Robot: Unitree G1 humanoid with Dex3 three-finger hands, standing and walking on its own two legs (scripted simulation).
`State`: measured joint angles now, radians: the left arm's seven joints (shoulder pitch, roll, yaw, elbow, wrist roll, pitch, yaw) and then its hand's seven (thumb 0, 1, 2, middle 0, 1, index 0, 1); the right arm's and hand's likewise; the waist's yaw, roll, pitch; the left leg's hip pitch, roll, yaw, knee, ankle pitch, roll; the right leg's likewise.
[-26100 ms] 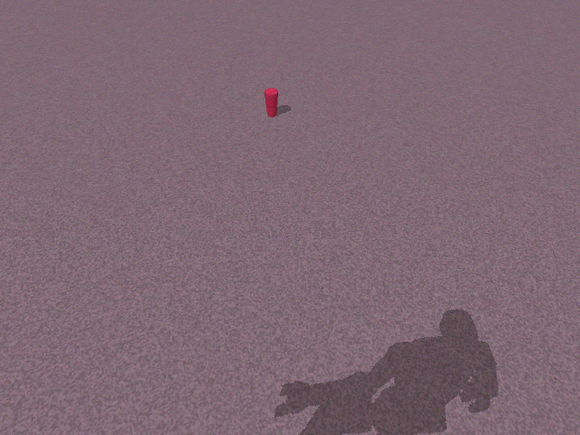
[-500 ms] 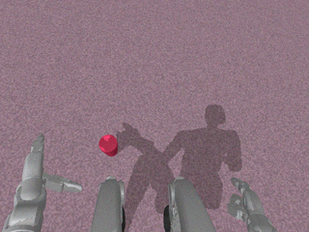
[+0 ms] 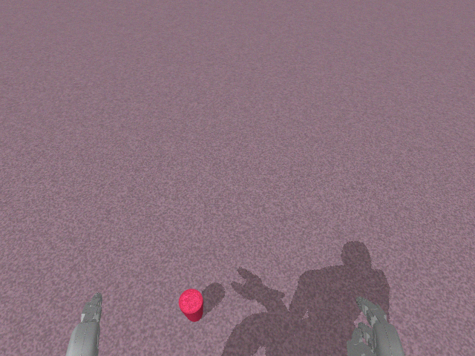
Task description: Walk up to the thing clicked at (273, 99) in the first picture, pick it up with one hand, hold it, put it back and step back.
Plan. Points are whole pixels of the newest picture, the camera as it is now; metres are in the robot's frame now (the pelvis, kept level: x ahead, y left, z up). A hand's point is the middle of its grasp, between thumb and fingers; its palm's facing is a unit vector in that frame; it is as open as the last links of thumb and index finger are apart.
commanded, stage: home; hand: left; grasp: from the side
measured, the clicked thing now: (193, 307) +0.41 +0.14 -0.63
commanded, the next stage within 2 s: stand in 1.68 s
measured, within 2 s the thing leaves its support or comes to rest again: neither
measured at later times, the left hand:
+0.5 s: hand out of the picture +0.15 +0.18 -0.05, palm faces +0.12 -0.95 -0.28, open 17.3 cm
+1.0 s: hand out of the picture +0.15 +0.17 -0.05, palm faces +0.12 -0.95 -0.28, open 17.1 cm
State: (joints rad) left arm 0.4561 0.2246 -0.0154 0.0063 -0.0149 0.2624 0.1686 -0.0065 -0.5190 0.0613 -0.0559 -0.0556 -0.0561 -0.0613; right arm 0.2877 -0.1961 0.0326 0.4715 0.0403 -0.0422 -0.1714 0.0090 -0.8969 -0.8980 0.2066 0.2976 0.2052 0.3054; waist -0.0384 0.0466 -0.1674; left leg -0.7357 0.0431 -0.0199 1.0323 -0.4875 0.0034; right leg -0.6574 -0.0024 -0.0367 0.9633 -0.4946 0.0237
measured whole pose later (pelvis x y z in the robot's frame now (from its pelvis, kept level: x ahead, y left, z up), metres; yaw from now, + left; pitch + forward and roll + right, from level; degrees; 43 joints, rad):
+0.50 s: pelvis -0.01 -0.01 +0.01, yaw +1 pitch +7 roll -2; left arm 0.47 0.20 -0.01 0.01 -0.01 0.27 0.14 -0.01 -0.50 0.07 -0.06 -0.06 -0.06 -0.07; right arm 0.29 -0.20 0.03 0.50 0.01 -0.11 -0.18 0.01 -0.90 -0.90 0.21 0.30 0.21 0.31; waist -0.03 0.03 -0.11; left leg -0.64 0.04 -0.03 0.96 -0.44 -0.01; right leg -0.56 0.00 -0.05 0.90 -0.46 0.02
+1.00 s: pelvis -0.01 -0.01 +0.01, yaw +1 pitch +7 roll -2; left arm 0.47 0.20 -0.01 0.02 -0.01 0.25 0.13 -0.01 -0.48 0.09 -0.06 -0.07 -0.06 -0.07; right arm 0.28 -0.21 0.03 0.51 0.01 -0.14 -0.18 0.01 -0.90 -0.90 0.21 0.30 0.20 0.30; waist -0.02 0.03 -0.11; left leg -0.64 0.04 -0.03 0.95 -0.43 -0.01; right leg -0.57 0.00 -0.05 0.90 -0.46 0.01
